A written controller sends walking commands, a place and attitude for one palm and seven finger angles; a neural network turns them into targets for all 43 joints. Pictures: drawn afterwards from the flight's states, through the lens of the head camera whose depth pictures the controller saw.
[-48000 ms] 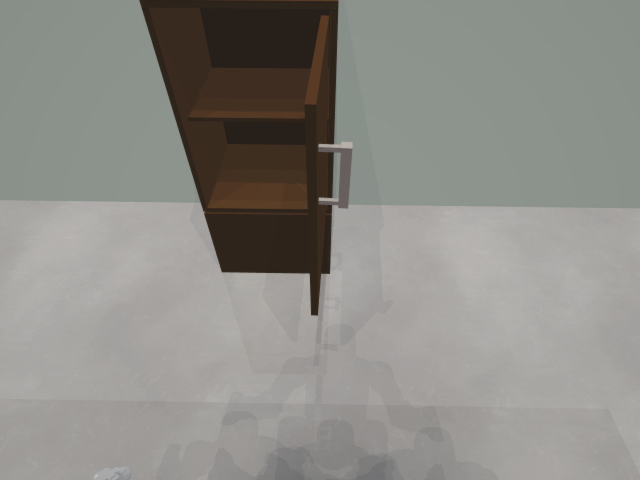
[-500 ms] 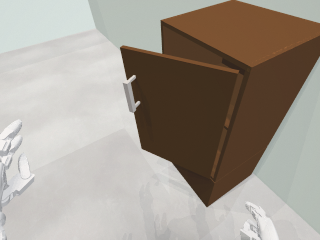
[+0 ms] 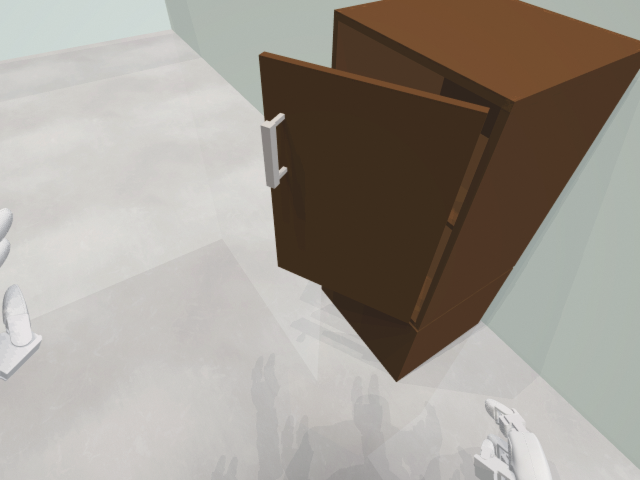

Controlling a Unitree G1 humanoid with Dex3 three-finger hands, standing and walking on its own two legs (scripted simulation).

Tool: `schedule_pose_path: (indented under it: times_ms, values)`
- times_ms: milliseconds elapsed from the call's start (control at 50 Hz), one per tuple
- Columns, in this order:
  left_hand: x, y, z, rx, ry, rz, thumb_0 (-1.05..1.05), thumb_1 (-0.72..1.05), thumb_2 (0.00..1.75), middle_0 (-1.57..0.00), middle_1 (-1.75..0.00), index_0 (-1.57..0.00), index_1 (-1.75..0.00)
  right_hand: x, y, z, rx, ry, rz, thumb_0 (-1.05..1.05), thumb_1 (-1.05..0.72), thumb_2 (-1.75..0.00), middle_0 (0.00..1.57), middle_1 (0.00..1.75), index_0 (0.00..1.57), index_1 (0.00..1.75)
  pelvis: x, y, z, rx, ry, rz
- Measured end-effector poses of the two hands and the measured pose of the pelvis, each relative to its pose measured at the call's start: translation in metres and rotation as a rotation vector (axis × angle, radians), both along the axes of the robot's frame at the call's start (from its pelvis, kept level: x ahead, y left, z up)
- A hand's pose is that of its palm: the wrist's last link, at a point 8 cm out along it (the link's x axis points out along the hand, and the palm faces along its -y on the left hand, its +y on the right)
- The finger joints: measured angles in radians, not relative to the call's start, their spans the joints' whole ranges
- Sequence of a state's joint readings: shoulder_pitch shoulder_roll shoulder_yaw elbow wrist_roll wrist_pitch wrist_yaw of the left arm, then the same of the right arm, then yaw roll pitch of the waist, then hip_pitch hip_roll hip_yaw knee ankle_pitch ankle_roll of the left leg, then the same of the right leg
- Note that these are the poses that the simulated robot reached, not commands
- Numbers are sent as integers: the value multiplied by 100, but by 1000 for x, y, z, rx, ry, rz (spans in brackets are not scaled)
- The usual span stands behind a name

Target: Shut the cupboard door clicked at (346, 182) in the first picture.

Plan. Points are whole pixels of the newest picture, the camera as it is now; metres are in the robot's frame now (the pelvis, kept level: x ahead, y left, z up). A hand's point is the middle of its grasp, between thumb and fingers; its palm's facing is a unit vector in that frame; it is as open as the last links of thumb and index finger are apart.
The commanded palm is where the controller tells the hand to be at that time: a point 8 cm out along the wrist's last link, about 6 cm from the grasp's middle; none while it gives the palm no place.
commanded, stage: step back with the hand held close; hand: left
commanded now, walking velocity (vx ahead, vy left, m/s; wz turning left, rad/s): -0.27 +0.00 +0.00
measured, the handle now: (276, 151) +0.69 +0.13 +0.03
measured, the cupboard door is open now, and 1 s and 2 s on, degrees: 29 29 29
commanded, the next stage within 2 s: stop stepping back and stand still in 0.40 s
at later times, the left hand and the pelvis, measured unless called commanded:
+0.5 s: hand out of the picture +0.06 +0.28 +0.18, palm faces +0.52 -0.72 -0.45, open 7.4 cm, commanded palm -0.04 +0.30 +0.19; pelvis -0.14 -0.01 -0.02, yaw +8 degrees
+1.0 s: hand out of the picture -0.05 +0.25 +0.17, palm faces +0.37 -0.83 -0.41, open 7.5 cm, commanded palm -0.12 +0.30 +0.19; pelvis -0.26 +0.00 +0.01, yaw +0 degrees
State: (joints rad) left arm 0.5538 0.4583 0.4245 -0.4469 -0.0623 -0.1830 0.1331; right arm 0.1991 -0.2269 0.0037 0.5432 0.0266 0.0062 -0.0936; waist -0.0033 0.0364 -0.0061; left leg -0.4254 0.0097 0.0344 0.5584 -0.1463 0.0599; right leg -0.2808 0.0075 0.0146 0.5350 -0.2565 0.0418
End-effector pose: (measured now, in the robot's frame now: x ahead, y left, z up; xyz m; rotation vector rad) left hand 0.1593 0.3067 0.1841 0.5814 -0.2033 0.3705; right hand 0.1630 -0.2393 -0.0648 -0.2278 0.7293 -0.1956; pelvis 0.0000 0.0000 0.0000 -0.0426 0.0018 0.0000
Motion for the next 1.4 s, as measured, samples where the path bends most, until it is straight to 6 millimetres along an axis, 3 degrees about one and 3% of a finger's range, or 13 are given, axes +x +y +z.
schedule_pose_path:
  times_ms: [260, 340, 460, 580, 700, 780, 860, 940, 1060, 1120, 1180, 1280, 1400]
  values:
    - [-105, -20, 16, 42, -129, 57, 1, 89, 90, -21, -30, -21, -30, -61, -3, -19, 6, 32, 111, 1, -91, -90, 20, 30, 21, 30, -67, -18, -8, 15, -31, 67]
    - [-118, -14, 18, 16, -193, 51, 1, 88, 90, -21, -30, -21, -30, -83, -2, -18, -15, 30, 89, 1, -91, -90, 20, 30, 21, 30, -84, -10, -9, 18, -29, 70]
    - [-133, 6, 10, 35, -183, 60, 1, 88, 90, -21, -30, -21, -30, -121, 5, -18, -11, 6, 79, 1, -91, -90, 20, 30, 21, 30, -129, -11, -13, -39, -26, 122]
    - [-198, -8, 4, 83, -145, 43, 1, 89, 90, -21, -30, -21, -30, -151, 7, -28, 29, -14, 125, 1, -91, -90, 20, 30, 21, 30, -171, -21, -27, -11, 30, 116]
    - [-251, -13, 20, 41, -175, 52, 1, 88, 90, -21, -31, -21, -30, -193, 14, -20, 3, 47, 147, 1, -91, -90, 20, 30, 21, 30, -194, -7, -9, 25, -14, 65]
    - [-252, 18, 25, 11, -269, 114, 1, 88, 90, -21, -31, -21, -30, -214, 18, -14, -25, 13, 106, 1, -91, -90, 20, 30, 21, 30, -206, 8, -7, 20, -24, 79]
    - [-237, 40, 11, -74, -200, 166, 0, 89, 90, -21, -30, -20, -30, -238, 24, -5, 0, -22, 55, 1, -91, -90, 20, 30, 21, 30, -228, 13, 1, 19, -34, 43]
    - [-234, 17, -1, -124, -70, 75, 1, 89, 90, -20, -30, -20, -30, -268, 27, 7, 37, -24, 24, 1, -91, -90, 20, 30, 21, 30, -247, 10, 12, 17, -22, 15]
    - [-262, -33, 10, -20, -42, -152, 1, 89, 90, -21, -30, -20, -30, -307, 11, -2, 20, 30, -10, 1, -90, -90, 20, 30, 21, 30, -272, 2, 3, 36, -17, -22]
    - [-274, -25, 23, 34, -79, -143, 1, 88, 90, -22, -31, -21, -30, -328, 0, -9, 10, 97, -51, 1, -91, -90, 20, 30, 21, 30, -273, 4, 5, 35, -30, -26]
    - [-280, -1, 27, 46, -104, -50, 1, 88, 89, -22, -31, -22, -30, -344, -7, -13, -4, 139, -91, 1, -91, -90, 20, 30, 21, 30, -270, 8, 8, 41, -27, -30]
    - [-272, 32, 10, -42, -106, 85, 1, 88, 90, -21, -30, -21, -30, -350, -6, -18, -44, 173, -96, 1, -91, -90, 20, 30, 20, 30, -264, 23, 8, 46, -23, -9]
    - [-253, 35, -16, -116, -68, 27, 1, 89, 90, -21, -30, -20, -30, -322, 21, -18, -57, 129, -65, 1, -91, -90, 20, 29, 20, 30, -258, 44, -1, 49, -34, -5]
